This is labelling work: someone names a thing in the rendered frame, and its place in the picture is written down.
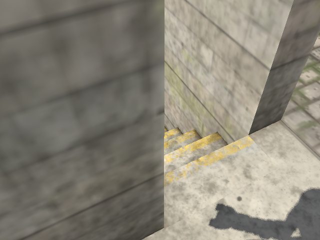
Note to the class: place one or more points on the stairs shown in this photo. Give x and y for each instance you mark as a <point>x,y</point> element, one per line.
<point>181,149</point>

